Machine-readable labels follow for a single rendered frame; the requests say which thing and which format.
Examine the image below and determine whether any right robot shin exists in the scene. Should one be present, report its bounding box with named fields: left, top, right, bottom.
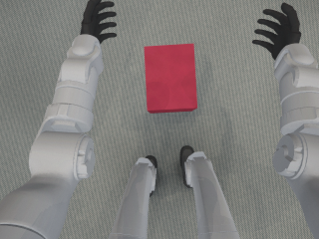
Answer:
left=186, top=151, right=212, bottom=165

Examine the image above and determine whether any left robot shin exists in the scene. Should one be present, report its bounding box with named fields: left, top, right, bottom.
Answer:
left=131, top=157, right=153, bottom=172

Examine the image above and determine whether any left robot forearm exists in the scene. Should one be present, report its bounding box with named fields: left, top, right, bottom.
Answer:
left=29, top=34, right=104, bottom=173

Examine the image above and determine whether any robot right upper arm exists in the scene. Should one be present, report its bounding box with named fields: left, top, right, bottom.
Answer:
left=272, top=131, right=319, bottom=239

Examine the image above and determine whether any robot left upper arm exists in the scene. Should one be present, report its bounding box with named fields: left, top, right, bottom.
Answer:
left=0, top=130, right=96, bottom=239

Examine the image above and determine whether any carton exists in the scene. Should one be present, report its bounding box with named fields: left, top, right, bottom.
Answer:
left=144, top=43, right=197, bottom=114

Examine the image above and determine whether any robot right hand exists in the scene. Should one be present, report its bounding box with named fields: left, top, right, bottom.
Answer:
left=252, top=2, right=301, bottom=60

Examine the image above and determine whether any robot left hand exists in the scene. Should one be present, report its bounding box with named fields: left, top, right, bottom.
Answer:
left=80, top=0, right=117, bottom=44

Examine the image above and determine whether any right robot forearm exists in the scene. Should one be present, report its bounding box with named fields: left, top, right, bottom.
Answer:
left=273, top=43, right=319, bottom=135

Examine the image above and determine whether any robot shin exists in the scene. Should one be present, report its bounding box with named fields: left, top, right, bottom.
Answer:
left=186, top=151, right=212, bottom=165
left=131, top=157, right=153, bottom=172

